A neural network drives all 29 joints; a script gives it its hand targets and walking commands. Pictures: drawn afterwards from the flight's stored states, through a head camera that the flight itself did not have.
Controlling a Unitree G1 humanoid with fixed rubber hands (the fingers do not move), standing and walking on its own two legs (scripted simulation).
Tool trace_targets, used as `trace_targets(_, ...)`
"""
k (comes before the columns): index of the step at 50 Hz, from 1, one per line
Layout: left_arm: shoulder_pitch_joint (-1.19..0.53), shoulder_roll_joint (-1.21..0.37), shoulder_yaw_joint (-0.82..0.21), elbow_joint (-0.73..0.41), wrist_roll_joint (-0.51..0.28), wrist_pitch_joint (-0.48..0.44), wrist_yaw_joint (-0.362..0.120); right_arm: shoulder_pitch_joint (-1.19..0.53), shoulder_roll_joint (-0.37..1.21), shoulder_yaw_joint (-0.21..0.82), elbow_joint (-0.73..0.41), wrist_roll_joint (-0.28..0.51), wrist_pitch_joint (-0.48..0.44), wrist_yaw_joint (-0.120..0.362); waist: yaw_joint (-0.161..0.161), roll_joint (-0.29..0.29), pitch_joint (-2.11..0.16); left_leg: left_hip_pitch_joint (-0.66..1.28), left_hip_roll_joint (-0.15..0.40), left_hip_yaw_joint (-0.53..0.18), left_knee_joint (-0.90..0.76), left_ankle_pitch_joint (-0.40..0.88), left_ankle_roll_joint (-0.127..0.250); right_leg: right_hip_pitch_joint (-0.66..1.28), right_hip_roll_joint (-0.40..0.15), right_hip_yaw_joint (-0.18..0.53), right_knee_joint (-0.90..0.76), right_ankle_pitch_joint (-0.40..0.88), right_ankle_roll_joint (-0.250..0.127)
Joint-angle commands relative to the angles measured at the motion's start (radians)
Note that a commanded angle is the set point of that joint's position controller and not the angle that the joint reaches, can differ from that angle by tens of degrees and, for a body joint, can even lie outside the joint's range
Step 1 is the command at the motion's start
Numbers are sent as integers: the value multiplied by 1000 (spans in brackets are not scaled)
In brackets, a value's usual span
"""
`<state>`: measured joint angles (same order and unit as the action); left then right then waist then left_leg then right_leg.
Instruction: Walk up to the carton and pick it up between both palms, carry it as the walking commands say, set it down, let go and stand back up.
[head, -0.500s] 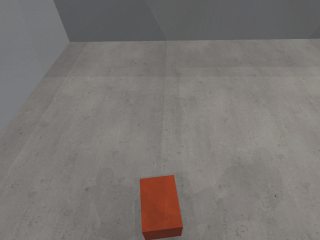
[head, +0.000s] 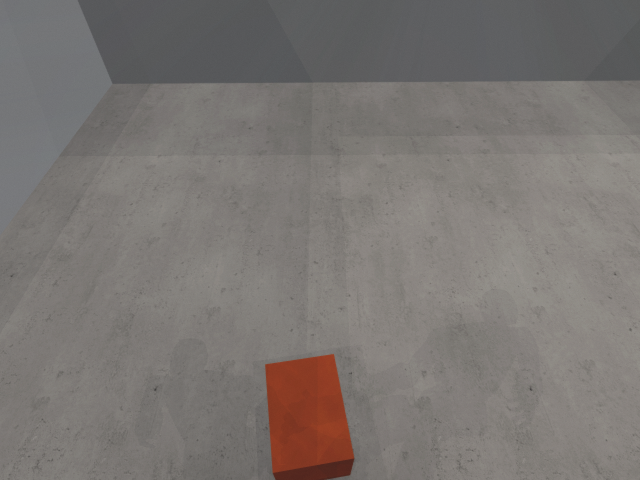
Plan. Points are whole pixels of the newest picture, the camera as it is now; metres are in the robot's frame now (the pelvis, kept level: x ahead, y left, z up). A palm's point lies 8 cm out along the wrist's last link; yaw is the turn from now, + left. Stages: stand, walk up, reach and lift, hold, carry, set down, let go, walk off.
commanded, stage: walk up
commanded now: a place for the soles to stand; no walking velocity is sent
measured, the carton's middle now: (307, 419) +0.42 +0.03 -0.67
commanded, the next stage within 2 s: reach and lift in 0.36 s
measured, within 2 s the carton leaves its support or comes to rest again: neither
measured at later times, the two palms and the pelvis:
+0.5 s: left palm out of the picture +0.11 +0.27 -0.10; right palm out of the picture +0.12 -0.29 -0.13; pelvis -0.03 -0.01 -0.02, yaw +7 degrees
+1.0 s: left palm (154, 474) +0.19 +0.24 -0.16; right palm (491, 455) +0.20 -0.25 -0.17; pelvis -0.10 -0.03 -0.07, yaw +10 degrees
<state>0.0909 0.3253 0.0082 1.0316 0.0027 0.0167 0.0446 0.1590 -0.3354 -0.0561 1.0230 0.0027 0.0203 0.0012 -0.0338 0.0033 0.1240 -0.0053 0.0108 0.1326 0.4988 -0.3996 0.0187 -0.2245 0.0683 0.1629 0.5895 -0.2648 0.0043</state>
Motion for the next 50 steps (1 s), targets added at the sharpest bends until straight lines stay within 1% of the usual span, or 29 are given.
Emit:
trace_targets(1,-16,219,54,-62,2,-21,12,-32,-239,-54,-73,-4,-21,-13,8,30,-98,-48,195,-92,-122,348,69,37,-103,21,-34,381,-54)
trace_targets(5,-7,237,59,-58,4,-24,15,-38,-228,-52,-69,0,-15,-10,19,-28,-95,-39,135,-84,-70,273,36,15,-140,104,-95,357,-87)
trace_targets(7,3,257,64,-60,6,-31,18,-23,-220,-55,-62,6,-10,-5,12,-40,-98,-10,95,-116,-40,224,27,-29,-172,217,-145,305,-119)
trace_targets(8,-12,253,59,-63,5,-32,17,-10,-218,-50,-57,2,-12,-5,6,-55,-116,17,89,-131,-42,217,23,-46,-183,231,-163,286,-126)
trace_targets(10,-36,241,57,-66,6,-32,14,2,-208,-49,-49,1,-19,-8,-10,-70,-104,55,111,-135,-102,222,31,-90,-160,187,-155,289,-99)
trace_targets(12,-38,217,52,-65,2,-28,11,9,-227,-53,-38,-3,-29,-12,-8,-4,-86,28,173,-137,-185,277,65,-62,-99,61,-47,319,-52)
trace_targets(13,-28,212,53,-60,2,-26,11,1,-233,-55,-36,-3,-32,-15,-6,-9,-77,-2,213,-138,-184,324,86,-40,-84,11,-12,322,-37)
trace_targets(15,11,204,54,-56,5,-28,12,-29,-240,-58,-54,-8,-30,-14,15,13,-97,-17,223,-102,-144,351,99,4,-89,-3,-15,320,-33)
trace_targets(18,19,217,61,-56,4,-27,12,-40,-225,-52,-62,-6,-20,-13,14,9,-76,-62,174,-91,-102,265,70,8,-104,57,-45,334,-60)
trace_targets(19,-266,116,32,-549,-28,37,-50,-399,-106,-58,-764,28,38,-21,67,-42,-81,-504,-7,-93,62,254,0,-99,-64,-175,-5,154,23)
trace_targets(20,-279,167,121,-485,31,110,-67,-433,-107,-99,-633,25,118,-23,42,36,-110,-485,-11,-74,51,97,3,-134,-83,-213,5,212,8)
trace_targets(21,-220,187,160,-546,51,165,-73,-375,-157,-103,-619,6,178,-13,24,20,-93,-501,-9,-67,51,128,-7,-131,-88,-201,-4,315,13)
trace_targets(22,-197,185,171,-520,71,200,-69,-319,-162,-129,-579,12,215,-11,17,45,-139,-505,-11,-92,60,152,-15,-65,-50,-189,-3,184,20)
trace_targets(24,-152,175,150,-519,46,276,-54,-222,-195,-198,-565,-23,286,-19,-33,-25,-214,-540,-24,-130,111,153,-15,5,-55,-164,51,220,11)
trace_targets(26,-80,160,158,-530,70,326,-54,-94,-159,-177,-546,-36,338,-14,-58,-82,-356,-476,-28,-153,153,232,-12,58,-45,-152,98,342,4)
trace_targets(27,-71,149,141,-565,67,339,-62,-45,-137,-189,-539,-39,354,-15,-95,-79,-398,-486,-35,-158,157,245,-10,102,-37,-153,117,400,2)
trace_targets(30,-90,183,149,-619,121,340,-92,9,-88,-188,-535,-36,362,-25,-125,-93,-416,-544,-43,-143,138,174,-1,179,-24,-145,109,485,15)
trace_targets(31,-129,167,137,-624,118,333,-94,-20,-67,-191,-530,-27,356,-21,-118,-45,-380,-576,-42,-150,128,148,8,142,-25,-152,117,433,15)
trace_targets(33,-228,170,143,-659,140,290,-98,-84,-43,-203,-572,-33,320,-14,-127,-10,-321,-616,-32,-145,140,99,2,57,-28,-157,117,342,20)
trace_targets(34,-282,152,143,-640,130,283,-103,-153,-23,-194,-580,-23,312,-10,-103,12,-324,-644,-34,-150,150,83,9,23,-30,-153,124,305,20)
trace_targets(35,-320,150,135,-651,117,266,-106,-208,-34,-211,-616,-30,300,-10,-111,21,-316,-657,-31,-146,177,61,4,-13,-35,-164,161,263,26)
trace_targets(36,-383,165,164,-635,125,264,-102,-284,-33,-210,-626,-19,290,-7,-80,44,-351,-683,-29,-148,200,76,4,-64,-37,-159,174,247,26)
trace_targets(38,-480,181,168,-671,110,254,-97,-394,-62,-239,-682,-42,274,-13,-71,63,-464,-698,-27,-151,243,89,-4,-76,-43,-161,225,230,33)
trace_targets(39,-509,166,168,-677,105,258,-98,-432,-44,-215,-676,-22,278,-14,-50,82,-494,-709,-29,-148,259,83,-4,-83,-42,-157,235,224,32)
trace_targets(44,-641,177,175,-624,72,314,-92,-584,-58,-179,-708,-18,334,-34,-51,42,-624,-768,-42,-139,293,-28,4,-95,-43,-160,272,74,24)
trace_targets(45,-656,174,184,-612,68,327,-91,-596,-41,-158,-699,-3,351,-35,-33,56,-615,-797,-49,-130,296,-43,2,-92,-47,-156,271,48,17)
trace_targets(46,-674,174,196,-603,74,336,-85,-606,-64,-184,-710,-22,359,-39,-44,34,-663,-805,-47,-134,302,-32,1,-102,-51,-155,280,71,16)
trace_targets(49,-732,189,190,-538,57,361,-80,-694,-37,-156,-687,-4,387,-48,-30,-8,-675,-870,-53,-124,333,-59,3,-128,-52,-151,295,26,8)
trace_targets(50,-753,191,179,-548,51,363,-78,-709,-45,-162,-678,-6,391,-51,-35,4,-698,-882,-47,-125,334,-51,0,-138,-52,-149,301,45,7)
